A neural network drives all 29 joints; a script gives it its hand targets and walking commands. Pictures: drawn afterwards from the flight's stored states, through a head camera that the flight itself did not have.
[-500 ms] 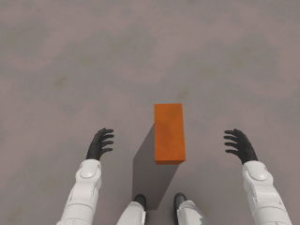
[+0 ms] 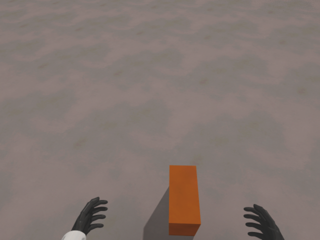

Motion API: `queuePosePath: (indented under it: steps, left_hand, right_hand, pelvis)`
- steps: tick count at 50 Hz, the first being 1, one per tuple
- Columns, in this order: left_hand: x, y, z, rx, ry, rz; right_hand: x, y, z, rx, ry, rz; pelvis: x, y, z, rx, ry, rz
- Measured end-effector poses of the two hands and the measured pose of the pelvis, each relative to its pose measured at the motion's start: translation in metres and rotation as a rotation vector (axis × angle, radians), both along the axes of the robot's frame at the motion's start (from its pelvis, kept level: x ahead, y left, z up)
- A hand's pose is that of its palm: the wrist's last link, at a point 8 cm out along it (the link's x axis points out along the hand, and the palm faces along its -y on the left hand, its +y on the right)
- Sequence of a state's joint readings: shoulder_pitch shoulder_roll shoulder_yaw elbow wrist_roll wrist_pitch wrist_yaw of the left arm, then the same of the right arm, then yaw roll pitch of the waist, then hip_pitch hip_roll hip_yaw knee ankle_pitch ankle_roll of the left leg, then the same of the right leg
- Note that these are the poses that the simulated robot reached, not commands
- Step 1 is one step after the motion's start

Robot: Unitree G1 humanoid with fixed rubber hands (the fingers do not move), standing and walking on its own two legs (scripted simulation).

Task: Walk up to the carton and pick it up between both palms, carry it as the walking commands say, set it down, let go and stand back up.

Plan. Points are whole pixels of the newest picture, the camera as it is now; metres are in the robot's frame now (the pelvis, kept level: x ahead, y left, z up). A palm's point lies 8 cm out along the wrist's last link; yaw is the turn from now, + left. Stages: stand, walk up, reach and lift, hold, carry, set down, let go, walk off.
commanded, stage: let go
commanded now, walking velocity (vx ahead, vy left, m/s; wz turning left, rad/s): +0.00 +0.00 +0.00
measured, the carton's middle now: (182, 201) +0.42 -0.05 -0.63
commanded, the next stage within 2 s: stand in 0.26 s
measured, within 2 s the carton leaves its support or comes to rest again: neither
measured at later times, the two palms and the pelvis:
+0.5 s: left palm out of the picture +0.13 +0.28 -0.09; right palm out of the picture +0.15 -0.28 -0.09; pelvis +0.01 +0.00 -0.01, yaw +1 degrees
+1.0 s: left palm out of the picture +0.12 +0.29 -0.10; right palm out of the picture +0.13 -0.29 -0.09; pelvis +0.00 +0.00 +0.00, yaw +1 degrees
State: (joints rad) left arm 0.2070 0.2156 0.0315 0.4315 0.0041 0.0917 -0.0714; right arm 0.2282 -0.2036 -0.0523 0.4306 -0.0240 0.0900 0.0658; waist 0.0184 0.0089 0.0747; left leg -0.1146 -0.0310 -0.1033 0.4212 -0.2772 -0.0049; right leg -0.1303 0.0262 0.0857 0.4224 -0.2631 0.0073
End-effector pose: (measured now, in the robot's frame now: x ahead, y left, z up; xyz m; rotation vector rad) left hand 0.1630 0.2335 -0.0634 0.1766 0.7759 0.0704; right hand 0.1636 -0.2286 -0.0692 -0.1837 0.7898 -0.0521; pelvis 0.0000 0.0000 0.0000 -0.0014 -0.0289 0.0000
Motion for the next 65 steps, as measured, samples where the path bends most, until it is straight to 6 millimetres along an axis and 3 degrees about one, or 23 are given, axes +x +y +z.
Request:
queuePosePath:
  steps: [14,21,26,45,65]
  left_hand:
    - [-0.004,-0.001,-0.006,0.039,0.042,-0.003]
    - [-0.022,0.034,-0.024,0.161,0.117,0.054]
    - [-0.029,0.048,-0.027,0.19,0.144,0.079]
    - [-0.038,0.054,-0.033,0.191,0.193,0.087]
    - [-0.065,0.063,-0.035,0.202,0.255,0.098]
  right_hand:
    - [-0.002,-0.01,-0.002,-0.03,0.021,-0.015]
    - [-0.013,-0.044,-0.016,-0.151,0.07,-0.043]
    - [-0.018,-0.056,-0.019,-0.189,0.096,-0.05]
    - [-0.029,-0.059,-0.023,-0.205,0.142,-0.055]
    - [-0.056,-0.069,-0.027,-0.217,0.206,-0.066]
  pelvis:
    - [0.003,-0.004,-0.002,0.0,-0.008,0.005]
    - [0.003,-0.005,-0.008,-0.008,0.029,0.009]
    - [0.006,-0.005,-0.009,-0.009,0.031,0.011]
    - [0.007,-0.002,-0.005,-0.006,0.014,0.013]
    - [-0.005,-0.002,-0.001,-0.002,-0.008,0.011]
